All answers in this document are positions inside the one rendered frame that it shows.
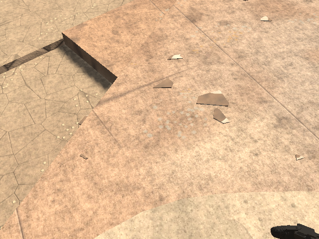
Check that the robot right hand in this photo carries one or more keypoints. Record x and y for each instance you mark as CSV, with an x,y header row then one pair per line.
x,y
298,231

